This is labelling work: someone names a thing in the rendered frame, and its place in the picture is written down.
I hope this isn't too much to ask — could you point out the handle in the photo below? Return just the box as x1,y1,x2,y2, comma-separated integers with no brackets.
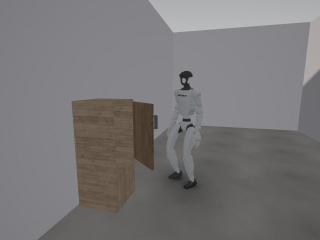
153,115,158,129

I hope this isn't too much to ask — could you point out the left robot hand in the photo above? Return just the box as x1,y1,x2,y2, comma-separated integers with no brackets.
192,132,201,149

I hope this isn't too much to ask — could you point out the robot left forearm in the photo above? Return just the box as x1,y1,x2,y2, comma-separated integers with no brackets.
194,108,203,133

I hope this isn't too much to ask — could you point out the robot left upper arm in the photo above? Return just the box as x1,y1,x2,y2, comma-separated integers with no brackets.
191,89,203,115

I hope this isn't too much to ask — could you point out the right robot hand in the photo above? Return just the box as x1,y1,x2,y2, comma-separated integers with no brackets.
167,124,173,137

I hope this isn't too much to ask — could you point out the cupboard door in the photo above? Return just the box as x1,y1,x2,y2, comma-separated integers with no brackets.
132,101,154,171

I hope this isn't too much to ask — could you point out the robot right forearm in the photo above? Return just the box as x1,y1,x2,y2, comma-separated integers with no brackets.
171,108,180,125

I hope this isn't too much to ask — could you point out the right robot thigh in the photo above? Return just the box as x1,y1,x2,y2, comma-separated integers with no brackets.
166,123,182,157

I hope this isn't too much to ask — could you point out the left robot shin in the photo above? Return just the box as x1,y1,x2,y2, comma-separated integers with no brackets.
183,156,194,182

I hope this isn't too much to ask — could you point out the robot right upper arm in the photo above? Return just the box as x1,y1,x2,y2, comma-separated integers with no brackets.
174,88,181,110

